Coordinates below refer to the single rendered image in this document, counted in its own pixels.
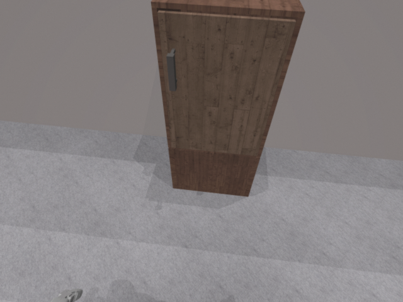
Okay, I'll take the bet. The robot left hand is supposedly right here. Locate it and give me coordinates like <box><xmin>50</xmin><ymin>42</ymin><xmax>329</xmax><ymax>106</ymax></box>
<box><xmin>51</xmin><ymin>289</ymin><xmax>82</xmax><ymax>302</ymax></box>

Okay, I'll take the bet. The cupboard door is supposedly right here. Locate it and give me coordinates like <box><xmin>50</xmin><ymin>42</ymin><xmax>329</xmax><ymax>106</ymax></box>
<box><xmin>157</xmin><ymin>10</ymin><xmax>296</xmax><ymax>156</ymax></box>

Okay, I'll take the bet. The handle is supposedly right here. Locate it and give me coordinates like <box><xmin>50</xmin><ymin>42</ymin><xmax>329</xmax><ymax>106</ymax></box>
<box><xmin>166</xmin><ymin>48</ymin><xmax>177</xmax><ymax>91</ymax></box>

